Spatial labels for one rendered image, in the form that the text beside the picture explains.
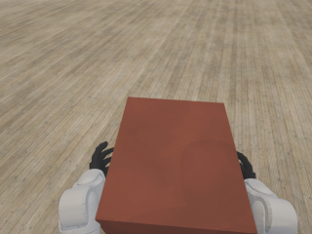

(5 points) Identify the carton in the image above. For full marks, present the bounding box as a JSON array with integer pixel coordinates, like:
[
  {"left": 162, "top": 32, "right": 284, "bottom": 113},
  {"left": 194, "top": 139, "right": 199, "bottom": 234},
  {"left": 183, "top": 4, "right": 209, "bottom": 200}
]
[{"left": 95, "top": 97, "right": 258, "bottom": 234}]

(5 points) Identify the right robot forearm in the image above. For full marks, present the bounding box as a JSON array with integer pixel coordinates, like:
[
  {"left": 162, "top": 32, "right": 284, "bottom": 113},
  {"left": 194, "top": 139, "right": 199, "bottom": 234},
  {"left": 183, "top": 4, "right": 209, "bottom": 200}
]
[{"left": 244, "top": 178, "right": 298, "bottom": 234}]

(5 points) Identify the robot left hand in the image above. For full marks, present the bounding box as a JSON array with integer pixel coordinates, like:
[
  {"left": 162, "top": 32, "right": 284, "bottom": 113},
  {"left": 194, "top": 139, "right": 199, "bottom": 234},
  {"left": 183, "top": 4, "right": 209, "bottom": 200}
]
[{"left": 89, "top": 141, "right": 114, "bottom": 178}]

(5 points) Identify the robot right hand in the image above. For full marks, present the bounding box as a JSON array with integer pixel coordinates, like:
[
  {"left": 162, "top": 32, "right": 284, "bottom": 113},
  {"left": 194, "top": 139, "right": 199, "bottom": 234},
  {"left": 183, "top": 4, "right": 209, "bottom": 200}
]
[{"left": 236, "top": 151, "right": 256, "bottom": 180}]

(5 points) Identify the left robot forearm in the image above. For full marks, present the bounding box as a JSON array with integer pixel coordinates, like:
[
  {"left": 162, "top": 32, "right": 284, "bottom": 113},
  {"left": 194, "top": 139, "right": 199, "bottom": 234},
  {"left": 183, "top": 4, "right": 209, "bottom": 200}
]
[{"left": 58, "top": 169, "right": 106, "bottom": 234}]

